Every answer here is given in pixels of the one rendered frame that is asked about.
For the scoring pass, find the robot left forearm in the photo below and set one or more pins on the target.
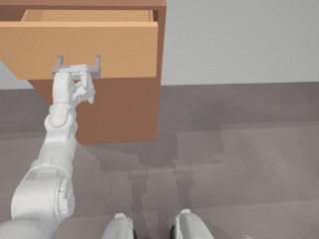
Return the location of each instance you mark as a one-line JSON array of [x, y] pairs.
[[58, 149]]

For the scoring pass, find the handle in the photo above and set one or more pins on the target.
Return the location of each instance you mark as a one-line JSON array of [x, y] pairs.
[[94, 70]]

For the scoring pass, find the robot thigh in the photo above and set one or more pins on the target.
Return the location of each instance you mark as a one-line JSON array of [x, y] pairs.
[[190, 226], [119, 228]]

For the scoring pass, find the left robot upper arm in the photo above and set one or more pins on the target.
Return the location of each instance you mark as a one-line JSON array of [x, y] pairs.
[[39, 207]]

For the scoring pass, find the drawer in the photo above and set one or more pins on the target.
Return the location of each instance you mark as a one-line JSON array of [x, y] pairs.
[[126, 40]]

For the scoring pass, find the robot left thigh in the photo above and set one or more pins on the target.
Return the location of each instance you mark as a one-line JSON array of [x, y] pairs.
[[119, 228]]

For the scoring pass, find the robot right thigh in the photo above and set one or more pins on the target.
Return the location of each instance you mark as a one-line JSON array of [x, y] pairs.
[[190, 226]]

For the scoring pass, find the cabinet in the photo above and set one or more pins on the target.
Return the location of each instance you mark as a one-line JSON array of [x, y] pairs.
[[124, 109]]

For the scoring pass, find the left robot hand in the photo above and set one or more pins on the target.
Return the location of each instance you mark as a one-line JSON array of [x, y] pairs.
[[65, 91]]

